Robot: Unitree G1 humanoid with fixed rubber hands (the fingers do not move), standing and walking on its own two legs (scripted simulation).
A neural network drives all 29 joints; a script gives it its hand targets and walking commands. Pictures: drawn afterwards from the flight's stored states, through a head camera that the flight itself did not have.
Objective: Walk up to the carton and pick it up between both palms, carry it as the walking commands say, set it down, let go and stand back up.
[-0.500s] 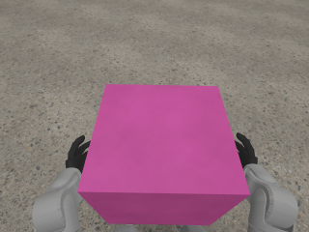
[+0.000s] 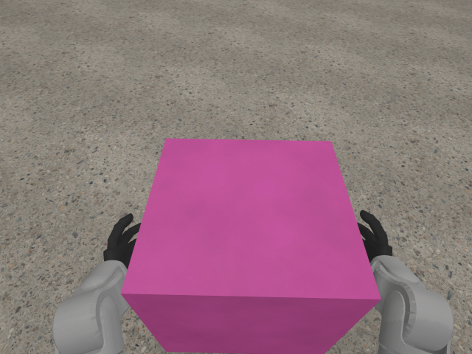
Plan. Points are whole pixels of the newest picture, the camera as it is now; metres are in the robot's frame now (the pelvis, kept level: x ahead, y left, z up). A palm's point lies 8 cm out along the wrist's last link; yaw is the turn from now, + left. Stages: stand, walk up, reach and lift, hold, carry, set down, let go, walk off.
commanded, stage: carry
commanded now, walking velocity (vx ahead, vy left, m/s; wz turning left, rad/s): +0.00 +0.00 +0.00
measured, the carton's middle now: (246, 249) +0.28 +0.00 +0.02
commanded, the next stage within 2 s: none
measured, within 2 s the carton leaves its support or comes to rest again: neither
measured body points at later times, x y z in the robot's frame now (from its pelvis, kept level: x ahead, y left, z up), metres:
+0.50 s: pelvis -0.05 -0.01 +0.00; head -0.08 +0.01 +0.45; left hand +0.19 +0.18 +0.07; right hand +0.19 -0.19 +0.09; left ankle +0.01 +0.08 -0.72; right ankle +0.07 -0.12 -0.72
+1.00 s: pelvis -0.03 +0.00 -0.01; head +0.00 +0.01 +0.44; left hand +0.20 +0.22 +0.05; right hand +0.25 -0.15 +0.06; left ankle -0.05 +0.09 -0.72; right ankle -0.07 -0.11 -0.72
